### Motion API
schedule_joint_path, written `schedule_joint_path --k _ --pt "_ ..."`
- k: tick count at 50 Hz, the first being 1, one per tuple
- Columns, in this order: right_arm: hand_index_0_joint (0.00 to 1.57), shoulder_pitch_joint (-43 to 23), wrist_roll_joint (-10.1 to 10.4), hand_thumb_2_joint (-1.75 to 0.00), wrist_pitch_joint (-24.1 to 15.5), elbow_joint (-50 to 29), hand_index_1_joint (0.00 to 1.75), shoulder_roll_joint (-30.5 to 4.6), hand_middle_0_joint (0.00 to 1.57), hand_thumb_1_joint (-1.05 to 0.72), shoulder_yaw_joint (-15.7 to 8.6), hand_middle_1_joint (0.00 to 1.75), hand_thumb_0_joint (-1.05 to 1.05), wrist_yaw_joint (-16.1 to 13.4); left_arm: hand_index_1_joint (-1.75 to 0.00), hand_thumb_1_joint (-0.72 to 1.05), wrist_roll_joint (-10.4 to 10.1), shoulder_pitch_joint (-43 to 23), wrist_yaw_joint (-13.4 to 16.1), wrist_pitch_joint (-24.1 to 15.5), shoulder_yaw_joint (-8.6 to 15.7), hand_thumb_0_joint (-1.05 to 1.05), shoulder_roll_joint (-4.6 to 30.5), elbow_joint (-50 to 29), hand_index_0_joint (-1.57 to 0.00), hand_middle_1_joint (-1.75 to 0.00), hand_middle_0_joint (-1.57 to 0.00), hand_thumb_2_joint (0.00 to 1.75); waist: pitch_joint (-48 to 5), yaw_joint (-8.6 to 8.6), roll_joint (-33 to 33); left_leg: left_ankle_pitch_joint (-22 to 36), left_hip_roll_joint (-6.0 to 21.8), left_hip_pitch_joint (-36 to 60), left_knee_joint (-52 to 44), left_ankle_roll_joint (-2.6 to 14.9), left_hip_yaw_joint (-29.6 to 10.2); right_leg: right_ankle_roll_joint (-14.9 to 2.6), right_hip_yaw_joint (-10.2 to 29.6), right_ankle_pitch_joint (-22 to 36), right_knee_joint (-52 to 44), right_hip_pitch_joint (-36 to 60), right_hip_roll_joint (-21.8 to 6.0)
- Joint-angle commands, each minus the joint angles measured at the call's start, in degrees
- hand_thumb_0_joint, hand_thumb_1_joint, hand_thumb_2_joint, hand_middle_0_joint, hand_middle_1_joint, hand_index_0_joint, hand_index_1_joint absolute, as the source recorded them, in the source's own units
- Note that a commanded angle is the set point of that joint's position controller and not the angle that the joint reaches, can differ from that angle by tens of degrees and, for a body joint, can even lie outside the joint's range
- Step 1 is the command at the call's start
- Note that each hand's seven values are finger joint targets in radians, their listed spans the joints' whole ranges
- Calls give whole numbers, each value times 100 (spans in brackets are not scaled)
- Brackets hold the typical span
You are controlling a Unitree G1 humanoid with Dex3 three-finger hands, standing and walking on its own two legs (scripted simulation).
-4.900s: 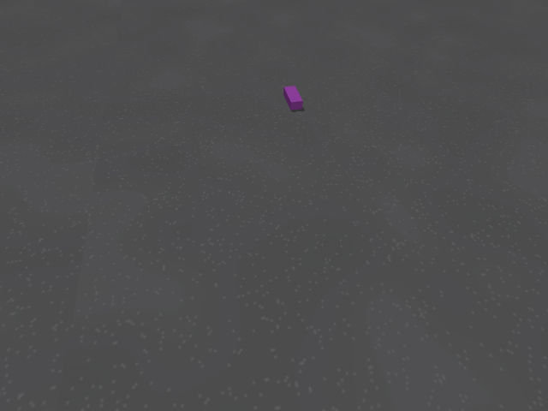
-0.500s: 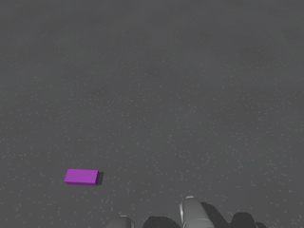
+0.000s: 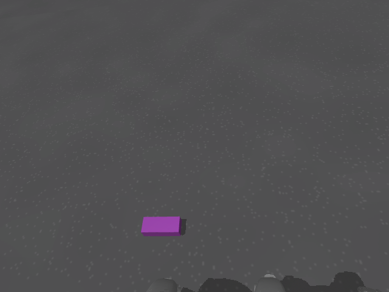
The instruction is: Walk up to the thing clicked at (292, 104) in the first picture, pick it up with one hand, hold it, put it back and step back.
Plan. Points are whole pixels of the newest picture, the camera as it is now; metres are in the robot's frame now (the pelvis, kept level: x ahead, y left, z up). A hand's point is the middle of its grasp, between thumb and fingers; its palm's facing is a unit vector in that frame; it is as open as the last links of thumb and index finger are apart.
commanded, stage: walk up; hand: left
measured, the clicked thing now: (161, 226) +0.51 +0.28 -0.70
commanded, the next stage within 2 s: none
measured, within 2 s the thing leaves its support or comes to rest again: neither
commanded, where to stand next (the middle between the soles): +0.09 +0.00 m, yaw -3 degrees
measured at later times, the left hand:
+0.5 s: hand (87, 276) +0.18 +0.30 -0.15, palm faces -0.16 -0.93 -0.32, open 7.4 cm
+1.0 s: hand (92, 259) +0.22 +0.29 -0.13, palm faces -0.09 -0.92 -0.39, open 7.4 cm
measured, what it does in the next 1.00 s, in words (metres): steps on the spot: left foot, then right foot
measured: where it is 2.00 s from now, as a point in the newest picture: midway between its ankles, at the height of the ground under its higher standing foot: outside the picture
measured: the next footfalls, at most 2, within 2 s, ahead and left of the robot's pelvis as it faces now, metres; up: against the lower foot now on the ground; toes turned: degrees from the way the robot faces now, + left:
left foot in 0.04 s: +0.04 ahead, +0.21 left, +0.00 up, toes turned +0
right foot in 0.48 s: +0.17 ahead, -0.09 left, +0.00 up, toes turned -6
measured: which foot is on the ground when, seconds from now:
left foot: up 0.00-0.02, down 0.04-0.52, up 0.54-0.74, down 0.76-1.00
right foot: down 0.00-0.06, up 0.08-0.46, down 0.48-0.80, up 0.82-1.00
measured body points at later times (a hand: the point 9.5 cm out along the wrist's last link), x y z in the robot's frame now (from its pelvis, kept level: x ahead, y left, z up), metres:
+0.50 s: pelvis +0.07 +0.05 +0.01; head +0.14 +0.06 +0.45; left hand +0.19 +0.35 -0.12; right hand +0.01 -0.30 -0.08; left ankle +0.00 +0.21 -0.69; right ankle +0.13 -0.08 -0.70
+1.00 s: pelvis +0.08 +0.02 +0.02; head +0.14 +0.02 +0.46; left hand +0.22 +0.33 -0.10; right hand +0.17 -0.29 -0.10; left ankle +0.15 +0.15 -0.69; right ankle +0.05 -0.11 -0.68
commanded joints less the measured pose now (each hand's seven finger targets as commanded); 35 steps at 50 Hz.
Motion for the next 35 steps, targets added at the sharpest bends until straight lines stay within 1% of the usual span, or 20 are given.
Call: schedule_joint_path --k 1,2,3,4,5,6,8,9,13,15,18,19,22,24,25,26,27,28,31,35 --pt "20 1432 50 -90 -326 405 30 -745 20 -90 -252 30 0 -222 -30 90 13 -452 -64 137 491 0 1546 -305 -20 -30 -20 90 -746 -487 -1714 245 -540 1686 -2348 -75 1338 -697 204 -2310 -399 -522 227" --pt "20 1671 -34 -90 -407 568 30 -877 20 -90 -272 30 0 -312 -30 90 -31 -311 -75 225 368 0 1095 -230 -20 -30 -20 90 -497 -612 -684 -302 -629 1727 -2673 -41 1006 -518 -6 -2425 782 -1084 500" --pt "20 2042 -132 -90 -512 524 30 -1380 20 -90 -350 30 0 -355 -30 90 -36 -174 -102 237 207 0 611 -360 -20 -30 -20 90 -257 -829 641 -2793 468 1515 -3630 280 -1407 -325 -73 -2336 2458 -2313 1071" --pt "20 1231 -31 -90 -574 315 30 -2152 20 -90 -410 30 0 -340 -30 90 -109 -714 -70 190 252 0 924 -514 -20 -30 -20 90 441 -642 813 -4633 1964 513 -5416 1160 -4359 -234 497 -1575 2799 -2987 1169" --pt "20 150 19 -90 -654 241 30 -2395 20 -90 -403 30 0 -353 -30 90 -31 -1189 -103 94 267 0 1371 -500 -20 -30 -20 90 1199 -391 474 -5139 2546 -108 -5911 1914 -5307 -191 747 -1170 2775 -2917 610" --pt "20 -127 -65 -90 -774 233 30 -2084 20 -90 -310 30 0 -397 -30 90 -97 -1384 -175 19 318 0 1621 -335 -20 -30 -20 90 1437 -370 -251 -4095 2225 -131 -5467 1819 -4515 -93 882 -656 2534 -2779 405" --pt "20 76 -87 -90 -982 383 30 -1554 20 -90 -111 30 0 -480 -30 90 -265 -503 -339 44 421 0 1430 216 -20 -30 -20 90 1084 -92 -436 -2051 1181 546 -4401 1060 -2229 -109 783 69 2266 -2292 485" --pt "20 246 -34 -90 -1057 516 30 -1488 20 -90 -81 30 0 -486 -30 90 -271 -229 -412 100 436 0 1383 319 -20 -30 -20 90 973 -58 -262 -1491 1009 694 -4326 875 -1839 -105 566 177 2110 -2024 536" --pt "20 406 -10 -90 -1156 710 30 -1346 20 -90 -36 30 0 -521 -30 90 -192 -313 -624 283 466 0 1230 184 -20 -30 -20 90 547 -17 298 -55 880 1014 -4073 1036 -920 5 443 384 1408 -1306 530" --pt "20 713 -4 -90 -1182 733 30 -1242 20 -90 -13 30 0 -584 -30 90 -162 -626 -674 358 472 0 1163 26 -20 -30 -20 90 374 -142 288 1149 926 1327 -3873 1091 -685 22 409 308 1209 -1185 568" --pt "20 1160 3 -90 -1174 769 30 -1120 20 -90 17 30 0 -671 -30 90 -161 -1166 -673 380 361 0 898 -269 -20 -30 -20 90 -48 -357 314 3877 1011 2198 -3173 1155 -304 -74 137 -9 527 -1121 558" --pt "20 1174 18 -90 -1157 729 30 -1114 20 -90 18 30 0 -699 -30 90 -176 -1277 -669 370 333 0 850 -329 -20 -30 -20 90 -168 -358 341 4168 1034 2281 -3030 1142 -188 -125 -25 -112 262 -908 515" --pt "20 966 35 -90 -1059 626 30 -1136 20 -90 68 30 0 -732 -30 90 -220 -1124 -658 352 280 0 735 -185 -20 -30 -20 90 -449 -241 466 4591 782 1830 -2523 993 221 -243 -584 -123 -721 329 752" --pt "20 970 123 -90 -1025 569 30 -946 20 -90 181 30 0 -740 -30 90 -232 -339 -594 309 368 0 876 149 -20 -30 -20 90 -914 208 -83 4820 446 1393 -1224 705 507 -380 -685 975 -1735 1880 968" --pt "20 1087 187 -90 -1042 515 30 -705 20 -90 287 30 0 -746 -30 90 -175 3 -551 272 464 0 1263 241 -20 -30 -20 90 -1265 367 -849 3696 201 600 -269 449 569 -650 96 2225 -1568 2795 484" --pt "20 1303 252 -90 -1058 411 30 -455 20 -90 399 30 0 -751 -30 90 -183 243 -505 264 577 0 1587 157 -20 -30 -20 90 -1784 410 -1921 1007 -508 -487 877 206 614 -1265 2114 3011 -1554 3701 -735" --pt "20 922 246 -90 -1017 437 30 -734 20 -90 282 30 0 -846 -30 90 -312 211 -472 283 525 0 1610 97 -20 -30 -20 90 -1731 496 -2016 -967 -739 -804 1169 312 699 -2035 3038 3146 -2027 3462 -1303" --pt "20 808 193 -90 -991 541 30 -880 20 -90 217 30 0 -876 -30 90 -331 0 -460 306 501 0 1487 21 -20 -30 -20 90 -1387 407 -1693 -1166 -511 -622 1359 265 447 -2117 2793 2862 -2122 2890 -1328" --pt "20 986 255 -90 -997 779 30 -678 20 -90 319 30 0 -781 -30 90 -302 -689 -402 329 255 0 968 -112 -20 -30 -20 90 -888 -65 -1180 -742 -330 -95 415 295 475 -1546 961 3970 -1427 1763 -485" --pt "20 922 236 -90 -1009 925 30 -479 20 -90 371 30 0 -732 -30 90 -274 -961 -349 313 136 0 916 -135 -20 -30 -20 90 -833 -136 -1415 546 -408 482 -1801 174 995 -1366 525 4555 -822 1471 -191"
